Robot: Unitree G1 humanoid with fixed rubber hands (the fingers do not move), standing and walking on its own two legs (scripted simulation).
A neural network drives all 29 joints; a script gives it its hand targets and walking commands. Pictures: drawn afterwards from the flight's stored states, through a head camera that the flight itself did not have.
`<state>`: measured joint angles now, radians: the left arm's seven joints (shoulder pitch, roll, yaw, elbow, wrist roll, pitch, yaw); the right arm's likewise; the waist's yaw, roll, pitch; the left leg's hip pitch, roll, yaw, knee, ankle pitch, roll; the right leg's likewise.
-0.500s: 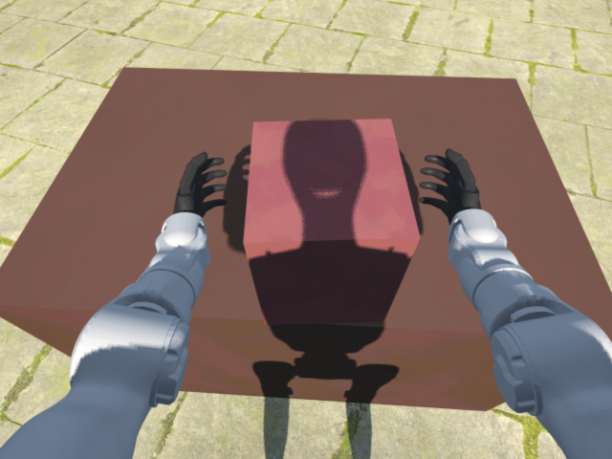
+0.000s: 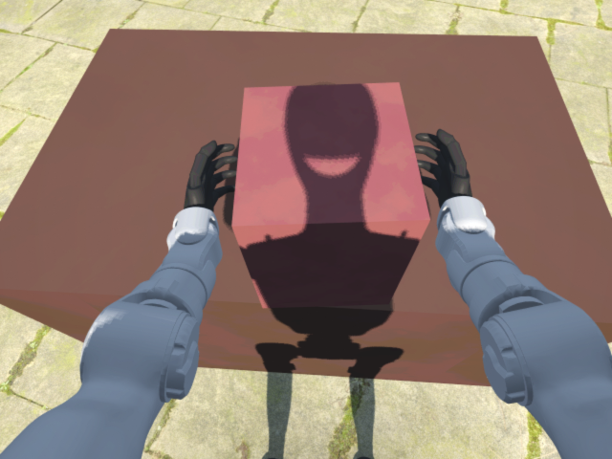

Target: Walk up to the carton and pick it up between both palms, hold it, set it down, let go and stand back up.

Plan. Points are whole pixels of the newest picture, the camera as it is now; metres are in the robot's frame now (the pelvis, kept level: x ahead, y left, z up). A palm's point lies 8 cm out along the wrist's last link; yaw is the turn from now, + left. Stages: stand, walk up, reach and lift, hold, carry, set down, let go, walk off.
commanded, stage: reach and lift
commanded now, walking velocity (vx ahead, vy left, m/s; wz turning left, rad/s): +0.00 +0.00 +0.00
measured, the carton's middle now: (323, 206) +0.47 -0.01 +0.00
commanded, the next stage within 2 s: none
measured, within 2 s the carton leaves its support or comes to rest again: leaves its support in 2.00 s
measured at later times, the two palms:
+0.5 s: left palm (218, 214) +0.44 +0.13 +0.05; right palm (446, 217) +0.42 -0.16 +0.05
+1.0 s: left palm (217, 214) +0.44 +0.13 +0.05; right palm (446, 216) +0.42 -0.16 +0.05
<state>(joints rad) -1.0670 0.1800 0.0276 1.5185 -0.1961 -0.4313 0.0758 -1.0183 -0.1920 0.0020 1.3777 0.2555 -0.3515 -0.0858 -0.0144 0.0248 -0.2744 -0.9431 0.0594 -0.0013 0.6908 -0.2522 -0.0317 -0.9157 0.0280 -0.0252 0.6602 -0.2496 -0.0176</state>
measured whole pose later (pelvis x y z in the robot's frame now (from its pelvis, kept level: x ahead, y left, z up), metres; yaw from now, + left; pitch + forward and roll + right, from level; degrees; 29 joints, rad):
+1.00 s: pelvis +0.03 +0.01 +0.04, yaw +0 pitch +16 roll -1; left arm -0.78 -0.08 0.56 1.10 0.45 -0.34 0.09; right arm -0.71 0.08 -0.70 1.03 -0.54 -0.40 -0.05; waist -0.02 -0.01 -0.08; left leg -0.47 0.05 0.04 0.36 -0.17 -0.02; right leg -0.45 0.01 -0.04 0.32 -0.16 -0.01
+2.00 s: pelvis +0.02 +0.01 +0.04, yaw +1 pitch +19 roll -1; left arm -0.79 -0.06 0.52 1.14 0.41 -0.40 0.12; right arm -0.73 0.04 -0.67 1.13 -0.53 -0.51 -0.10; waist -0.04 -0.02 -0.14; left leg -0.55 0.05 0.03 0.35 -0.13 -0.02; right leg -0.51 0.00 -0.07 0.29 -0.12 -0.01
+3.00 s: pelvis +0.01 +0.01 +0.04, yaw +2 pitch +12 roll -1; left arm -0.77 0.03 0.23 1.21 0.06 -0.29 0.15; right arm -0.72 -0.05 -0.16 1.13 -0.06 -0.32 -0.18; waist -0.04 0.02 -0.19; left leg -0.46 0.05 0.03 0.40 -0.16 -0.01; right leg -0.40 0.00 -0.08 0.32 -0.14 -0.01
